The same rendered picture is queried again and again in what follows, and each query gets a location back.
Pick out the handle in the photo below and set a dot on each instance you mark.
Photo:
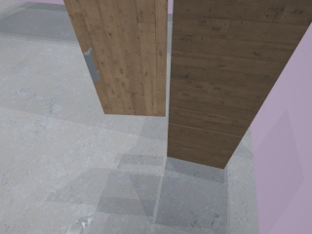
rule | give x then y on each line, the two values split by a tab
91	65

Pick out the left robot hand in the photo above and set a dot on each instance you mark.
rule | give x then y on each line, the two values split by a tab
81	224

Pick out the cupboard door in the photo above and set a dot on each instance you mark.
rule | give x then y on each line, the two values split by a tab
129	39

